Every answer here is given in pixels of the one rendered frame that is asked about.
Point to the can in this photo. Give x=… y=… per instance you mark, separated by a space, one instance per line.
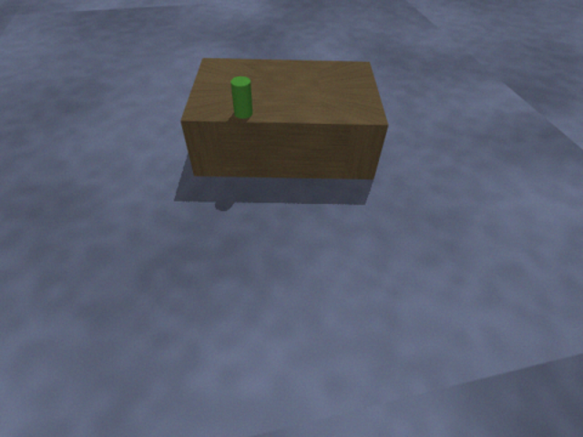
x=241 y=96

